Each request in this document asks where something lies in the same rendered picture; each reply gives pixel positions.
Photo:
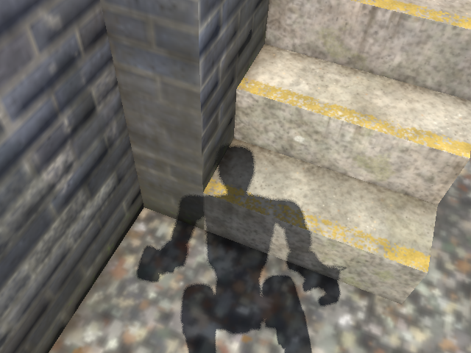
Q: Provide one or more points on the stairs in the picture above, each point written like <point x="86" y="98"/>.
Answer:
<point x="351" y="125"/>

